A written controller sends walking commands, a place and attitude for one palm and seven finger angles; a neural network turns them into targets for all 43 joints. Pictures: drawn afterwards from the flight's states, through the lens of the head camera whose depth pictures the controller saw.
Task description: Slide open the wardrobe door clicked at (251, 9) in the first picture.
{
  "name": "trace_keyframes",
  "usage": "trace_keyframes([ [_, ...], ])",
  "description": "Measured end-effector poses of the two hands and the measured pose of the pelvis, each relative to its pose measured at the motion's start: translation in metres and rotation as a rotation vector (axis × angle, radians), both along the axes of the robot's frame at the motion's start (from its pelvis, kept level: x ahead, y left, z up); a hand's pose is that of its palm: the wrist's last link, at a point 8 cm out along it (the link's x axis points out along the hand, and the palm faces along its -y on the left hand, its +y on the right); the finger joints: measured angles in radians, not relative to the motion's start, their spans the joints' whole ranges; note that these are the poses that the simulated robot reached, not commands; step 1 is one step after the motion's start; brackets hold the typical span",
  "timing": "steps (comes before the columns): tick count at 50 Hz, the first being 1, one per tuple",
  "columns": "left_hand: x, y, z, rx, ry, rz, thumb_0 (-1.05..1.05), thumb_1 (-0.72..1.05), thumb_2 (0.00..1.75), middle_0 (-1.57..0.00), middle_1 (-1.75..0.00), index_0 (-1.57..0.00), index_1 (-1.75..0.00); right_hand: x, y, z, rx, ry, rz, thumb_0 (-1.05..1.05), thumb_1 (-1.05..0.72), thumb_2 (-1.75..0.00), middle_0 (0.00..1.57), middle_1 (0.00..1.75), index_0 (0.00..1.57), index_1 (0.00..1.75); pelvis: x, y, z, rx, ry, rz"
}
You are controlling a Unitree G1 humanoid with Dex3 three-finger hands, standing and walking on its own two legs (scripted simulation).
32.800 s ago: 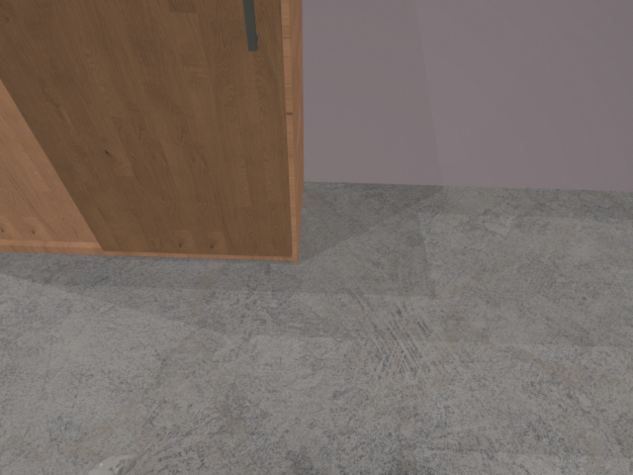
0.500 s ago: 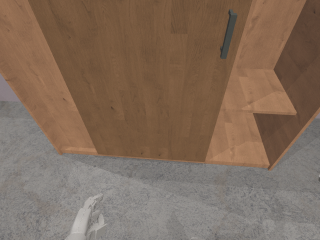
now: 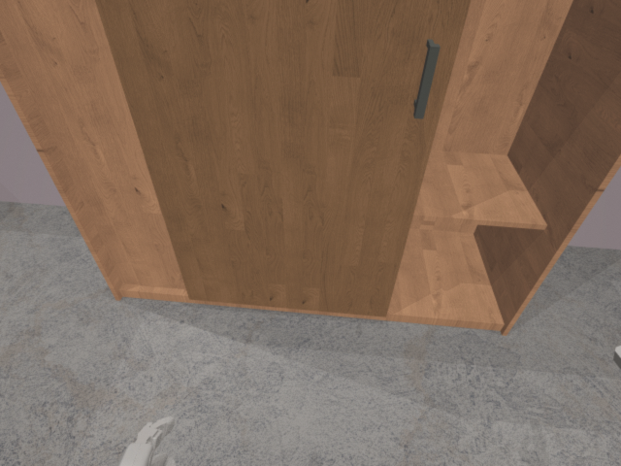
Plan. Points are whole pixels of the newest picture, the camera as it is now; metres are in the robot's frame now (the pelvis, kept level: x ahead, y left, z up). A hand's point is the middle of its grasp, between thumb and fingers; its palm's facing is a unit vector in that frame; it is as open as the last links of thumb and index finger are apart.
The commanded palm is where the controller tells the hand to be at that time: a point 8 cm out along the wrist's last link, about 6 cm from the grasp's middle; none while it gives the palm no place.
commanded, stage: stop stepping back and stand still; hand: right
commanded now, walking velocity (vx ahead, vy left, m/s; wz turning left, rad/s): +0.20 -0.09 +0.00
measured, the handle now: (424, 79) +0.83 -0.21 +0.19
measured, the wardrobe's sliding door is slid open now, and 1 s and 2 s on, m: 0.45 0.45 0.45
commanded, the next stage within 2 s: let the arm hang, fingers relaxed in 0.26 s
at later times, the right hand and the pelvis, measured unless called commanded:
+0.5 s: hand (551, 447) +0.18 -0.28 -0.01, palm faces +0.22 +0.87 -0.44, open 7.4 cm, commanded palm none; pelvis -0.01 -0.02 -0.01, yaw -5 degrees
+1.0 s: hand out of the picture -0.02 -0.28 -0.16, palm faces +0.04 +0.95 -0.30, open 7.3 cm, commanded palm none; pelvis +0.00 -0.05 +0.01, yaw -3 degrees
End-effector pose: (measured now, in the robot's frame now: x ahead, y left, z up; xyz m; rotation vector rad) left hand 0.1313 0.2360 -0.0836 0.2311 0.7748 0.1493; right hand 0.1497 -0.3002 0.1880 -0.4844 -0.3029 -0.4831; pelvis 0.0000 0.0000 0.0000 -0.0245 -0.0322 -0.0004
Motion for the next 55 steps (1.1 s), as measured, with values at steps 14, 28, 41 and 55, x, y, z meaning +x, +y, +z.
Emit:
trace_keyframes([
  [14, -0.015, -0.008, 0.004, 0.038, -0.048, 0.046, 0.01, 0.91, 0.90, -0.20, -0.30, -0.20, -0.30, -0.014, -0.025, -0.006, -0.049, 0.022, -0.005, 0.02, -0.88, -0.90, 0.21, 0.30, 0.22, 0.31, -0.013, -0.017, -0.007, 0.008, -0.007, -0.017],
  [28, -0.020, -0.022, -0.045, -0.057, 0.196, -0.070, 0.01, 0.91, 0.90, -0.20, -0.30, -0.20, -0.30, -0.036, 0.005, -0.253, 0.400, 1.011, 0.001, 0.01, -0.90, -0.90, 0.20, 0.30, 0.20, 0.30, -0.019, -0.028, -0.017, 0.016, -0.011, -0.072],
  [41, -0.117, -0.016, -0.039, 0.033, 0.599, 0.020, 0.01, 0.91, 0.90, -0.20, -0.30, -0.20, -0.30, -0.192, 0.012, -0.329, 0.656, 1.615, -0.179, -0.01, -0.96, -0.90, 0.21, 0.30, 0.21, 0.30, -0.014, -0.037, 0.002, 0.035, 0.022, -0.062],
  [55, -0.083, -0.049, -0.050, -0.045, 0.526, 0.020, 0.01, 0.91, 0.90, -0.20, -0.30, -0.20, -0.30, -0.132, -0.030, -0.308, 0.539, 1.534, -0.182, 0.01, -0.91, -0.90, 0.20, 0.30, 0.20, 0.30, -0.001, -0.056, 0.009, 0.026, 0.007, -0.039],
])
